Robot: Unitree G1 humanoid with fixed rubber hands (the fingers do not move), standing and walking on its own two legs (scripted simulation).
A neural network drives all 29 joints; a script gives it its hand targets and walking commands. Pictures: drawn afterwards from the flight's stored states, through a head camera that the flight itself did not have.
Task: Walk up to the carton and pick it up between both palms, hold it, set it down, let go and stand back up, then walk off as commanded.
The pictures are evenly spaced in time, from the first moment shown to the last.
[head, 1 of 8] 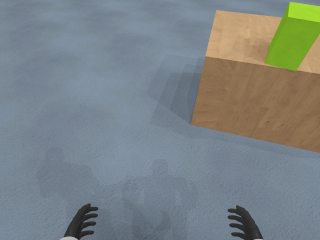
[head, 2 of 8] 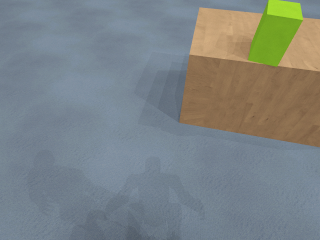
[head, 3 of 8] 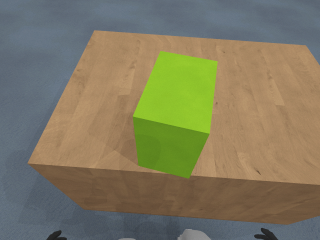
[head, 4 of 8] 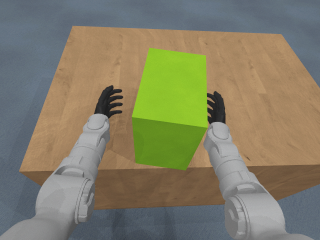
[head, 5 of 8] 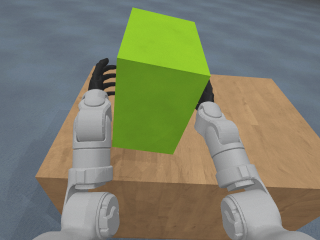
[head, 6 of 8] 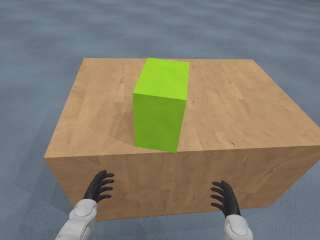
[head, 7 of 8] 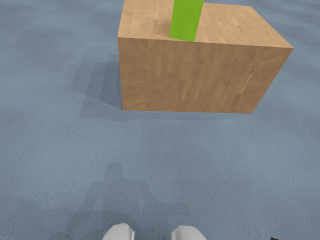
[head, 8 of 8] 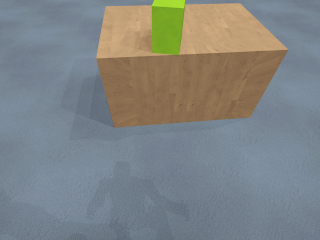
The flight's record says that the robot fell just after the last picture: no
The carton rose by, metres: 0.23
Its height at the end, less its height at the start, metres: +0.00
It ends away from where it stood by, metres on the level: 0.01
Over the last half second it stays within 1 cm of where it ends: yes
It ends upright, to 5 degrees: yes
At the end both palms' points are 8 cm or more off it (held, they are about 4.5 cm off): yes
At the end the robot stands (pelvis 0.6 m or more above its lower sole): yes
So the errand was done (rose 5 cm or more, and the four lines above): yes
